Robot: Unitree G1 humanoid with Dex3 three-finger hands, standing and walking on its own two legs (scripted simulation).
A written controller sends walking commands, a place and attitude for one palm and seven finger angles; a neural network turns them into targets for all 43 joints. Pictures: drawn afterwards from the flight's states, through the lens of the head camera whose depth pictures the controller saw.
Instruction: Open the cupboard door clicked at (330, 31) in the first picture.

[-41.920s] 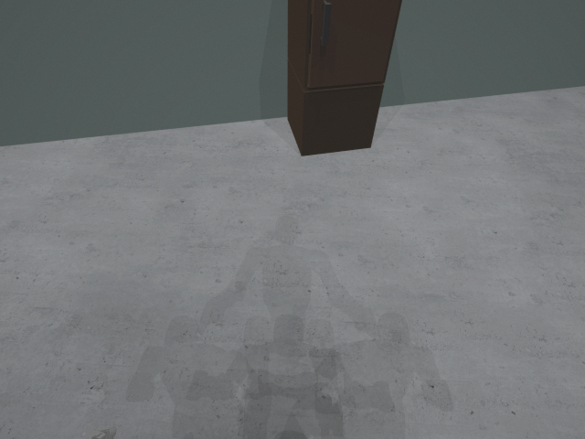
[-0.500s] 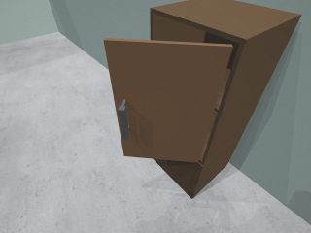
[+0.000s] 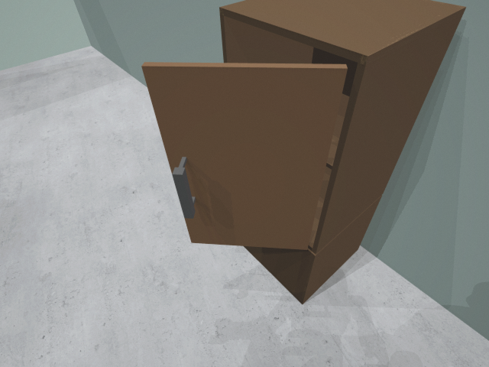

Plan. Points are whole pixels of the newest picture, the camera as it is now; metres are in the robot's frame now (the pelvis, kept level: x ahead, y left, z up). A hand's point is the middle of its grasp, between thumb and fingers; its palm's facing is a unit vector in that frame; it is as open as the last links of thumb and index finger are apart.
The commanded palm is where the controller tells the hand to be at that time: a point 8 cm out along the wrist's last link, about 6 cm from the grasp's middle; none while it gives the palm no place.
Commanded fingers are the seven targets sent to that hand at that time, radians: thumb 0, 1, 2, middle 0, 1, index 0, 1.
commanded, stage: look again from close up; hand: left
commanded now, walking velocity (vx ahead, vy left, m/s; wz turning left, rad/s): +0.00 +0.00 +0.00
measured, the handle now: (186, 188) +0.54 +0.17 -0.05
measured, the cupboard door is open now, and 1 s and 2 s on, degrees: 44 44 44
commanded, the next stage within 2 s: raise the hand with hooked fingers in 0.22 s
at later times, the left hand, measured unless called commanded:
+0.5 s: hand (109, 338) +0.18 +0.24 -0.04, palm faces +0.28 -0.95 -0.09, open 7.6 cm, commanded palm +0.12 +0.28 -0.07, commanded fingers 0.00 0.67 0.80 -0.22 -0.45 -0.22 -0.45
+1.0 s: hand (101, 337) +0.19 +0.26 -0.06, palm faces -0.03 -1.00 -0.05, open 10.1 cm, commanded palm +0.17 +0.31 -0.06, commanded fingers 0.00 0.08 0.55 -0.26 -0.82 -0.26 -0.82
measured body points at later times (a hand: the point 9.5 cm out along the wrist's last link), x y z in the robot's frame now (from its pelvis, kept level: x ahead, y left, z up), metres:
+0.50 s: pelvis +0.00 -0.01 -0.01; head +0.02 -0.02 +0.43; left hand +0.16 +0.29 -0.03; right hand +0.13 -0.27 -0.12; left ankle -0.02 +0.12 -0.74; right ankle +0.07 -0.12 -0.74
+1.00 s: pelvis -0.01 +0.03 -0.11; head +0.07 +0.05 +0.33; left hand +0.19 +0.32 -0.06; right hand +0.21 -0.18 -0.18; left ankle -0.02 +0.12 -0.74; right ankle +0.07 -0.12 -0.74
